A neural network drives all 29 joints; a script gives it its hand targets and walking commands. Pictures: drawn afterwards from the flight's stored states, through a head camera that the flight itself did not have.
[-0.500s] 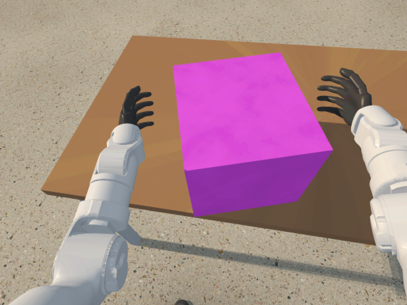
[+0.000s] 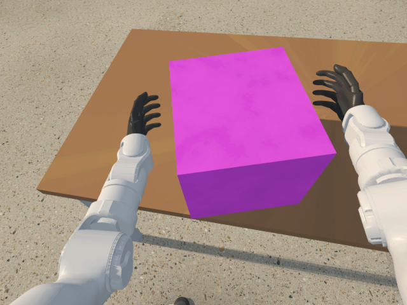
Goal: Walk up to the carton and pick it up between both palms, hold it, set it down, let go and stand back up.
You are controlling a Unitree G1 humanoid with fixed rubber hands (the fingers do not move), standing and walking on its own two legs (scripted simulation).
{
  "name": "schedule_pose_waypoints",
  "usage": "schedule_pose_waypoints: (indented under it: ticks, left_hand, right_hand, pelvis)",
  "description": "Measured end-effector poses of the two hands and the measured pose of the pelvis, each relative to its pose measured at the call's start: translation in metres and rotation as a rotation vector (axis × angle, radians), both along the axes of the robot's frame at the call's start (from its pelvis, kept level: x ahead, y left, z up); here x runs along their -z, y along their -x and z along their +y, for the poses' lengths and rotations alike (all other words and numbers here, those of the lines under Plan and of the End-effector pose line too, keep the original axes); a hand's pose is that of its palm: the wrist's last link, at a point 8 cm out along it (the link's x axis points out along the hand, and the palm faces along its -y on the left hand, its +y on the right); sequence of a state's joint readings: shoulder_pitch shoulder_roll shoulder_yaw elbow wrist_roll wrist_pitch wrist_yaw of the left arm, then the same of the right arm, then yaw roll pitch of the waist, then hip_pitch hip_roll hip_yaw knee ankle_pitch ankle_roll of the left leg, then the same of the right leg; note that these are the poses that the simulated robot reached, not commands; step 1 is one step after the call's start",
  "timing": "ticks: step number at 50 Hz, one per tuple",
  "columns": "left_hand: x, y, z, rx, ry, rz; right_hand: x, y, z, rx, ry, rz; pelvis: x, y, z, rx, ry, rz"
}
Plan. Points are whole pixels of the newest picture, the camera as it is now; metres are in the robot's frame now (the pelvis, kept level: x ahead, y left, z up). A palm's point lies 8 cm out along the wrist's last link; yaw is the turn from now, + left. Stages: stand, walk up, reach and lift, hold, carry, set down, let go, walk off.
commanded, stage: reach and lift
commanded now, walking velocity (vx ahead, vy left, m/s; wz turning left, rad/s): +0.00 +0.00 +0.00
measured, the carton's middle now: (235, 135) +0.46 +0.03 +0.02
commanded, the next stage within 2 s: none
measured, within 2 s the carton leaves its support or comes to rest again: neither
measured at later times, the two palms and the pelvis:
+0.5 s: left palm (149, 132) +0.39 +0.20 +0.08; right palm (328, 115) +0.48 -0.14 +0.09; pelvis -0.01 +0.00 +0.00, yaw -1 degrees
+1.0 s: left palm (152, 130) +0.39 +0.20 +0.08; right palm (328, 117) +0.48 -0.14 +0.09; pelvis -0.01 +0.00 +0.00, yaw -1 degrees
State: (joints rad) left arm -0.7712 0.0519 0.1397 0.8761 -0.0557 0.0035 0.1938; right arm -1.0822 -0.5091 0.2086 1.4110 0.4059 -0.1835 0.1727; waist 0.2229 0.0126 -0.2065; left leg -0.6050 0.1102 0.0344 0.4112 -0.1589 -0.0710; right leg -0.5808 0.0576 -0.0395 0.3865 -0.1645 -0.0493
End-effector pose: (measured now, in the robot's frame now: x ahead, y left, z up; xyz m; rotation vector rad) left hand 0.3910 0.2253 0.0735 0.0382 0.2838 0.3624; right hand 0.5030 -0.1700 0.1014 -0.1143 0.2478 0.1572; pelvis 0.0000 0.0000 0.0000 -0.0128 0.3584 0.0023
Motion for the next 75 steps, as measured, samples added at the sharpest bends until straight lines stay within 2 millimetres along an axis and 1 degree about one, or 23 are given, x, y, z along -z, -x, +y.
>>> schedule_pose_waypoints:
  ticks: [5, 11, 14, 20, 25, 33, 42, 51, 57, 66, 75]
  left_hand:
    - [-0.005, -0.002, -0.009, 0.033, -0.009, -0.014]
    - [0.001, -0.002, -0.024, 0.048, 0.016, -0.001]
    - [0.002, -0.002, -0.026, 0.025, 0.028, -0.011]
    - [0.000, -0.003, -0.024, -0.005, 0.023, -0.017]
    - [-0.004, -0.001, -0.024, -0.015, 0.011, -0.014]
    - [-0.008, 0.003, -0.027, -0.007, -0.002, -0.005]
    - [-0.007, -0.001, -0.032, -0.006, 0.022, 0.002]
    - [-0.007, -0.003, -0.029, -0.004, 0.022, -0.012]
    - [-0.003, -0.001, -0.027, 0.001, 0.022, -0.024]
    - [-0.002, 0.001, -0.027, 0.007, 0.043, -0.042]
    - [-0.003, 0.001, -0.028, 0.015, 0.029, -0.040]
  right_hand:
    - [0.004, 0.000, 0.008, -0.006, -0.025, 0.003]
    - [0.015, 0.007, 0.015, -0.012, -0.019, 0.034]
    - [0.017, 0.010, 0.021, -0.019, -0.018, 0.035]
    - [0.010, 0.014, 0.029, -0.017, -0.007, 0.009]
    - [0.011, 0.020, 0.034, -0.010, -0.018, 0.022]
    - [0.012, 0.028, 0.031, 0.011, -0.032, 0.027]
    - [0.009, 0.026, 0.028, 0.013, -0.019, 0.039]
    - [0.011, 0.025, 0.034, -0.006, -0.032, 0.035]
    - [0.014, 0.028, 0.037, -0.005, -0.016, 0.012]
    - [0.012, 0.034, 0.035, -0.008, 0.014, -0.008]
    - [0.013, 0.035, 0.034, 0.000, -0.005, -0.008]
  pelvis:
    - [-0.001, -0.002, 0.002, -0.004, 0.003, 0.001]
    - [-0.002, 0.000, 0.003, 0.002, -0.001, -0.012]
    - [-0.002, 0.002, 0.003, 0.007, -0.002, -0.009]
    - [-0.003, 0.004, 0.002, 0.011, -0.003, -0.010]
    - [-0.004, 0.006, 0.004, 0.010, -0.002, -0.022]
    - [-0.004, 0.011, 0.006, 0.013, -0.002, -0.033]
    - [-0.003, 0.013, 0.002, 0.022, -0.006, -0.027]
    - [-0.005, 0.007, 0.001, 0.018, -0.010, -0.039]
    - [-0.009, 0.000, 0.003, 0.017, -0.014, -0.062]
    - [-0.011, -0.009, 0.006, 0.011, -0.014, -0.095]
    - [-0.011, -0.012, 0.006, 0.009, -0.013, -0.112]
